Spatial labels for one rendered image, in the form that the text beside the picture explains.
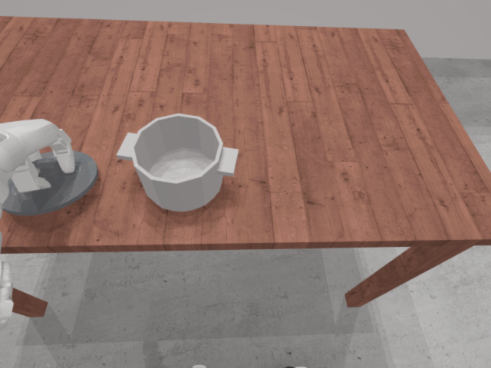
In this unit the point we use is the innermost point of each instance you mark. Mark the pot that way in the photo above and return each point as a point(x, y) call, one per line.
point(180, 160)

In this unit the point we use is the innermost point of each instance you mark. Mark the table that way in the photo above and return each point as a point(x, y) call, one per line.
point(345, 141)

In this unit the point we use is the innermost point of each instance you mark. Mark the left robot forearm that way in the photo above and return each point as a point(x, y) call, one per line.
point(12, 155)

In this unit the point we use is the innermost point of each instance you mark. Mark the knob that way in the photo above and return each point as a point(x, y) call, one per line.
point(49, 168)

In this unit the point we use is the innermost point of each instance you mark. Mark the lid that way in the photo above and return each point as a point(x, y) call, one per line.
point(65, 189)

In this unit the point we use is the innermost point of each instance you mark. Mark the left robot hand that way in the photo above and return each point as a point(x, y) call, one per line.
point(36, 135)

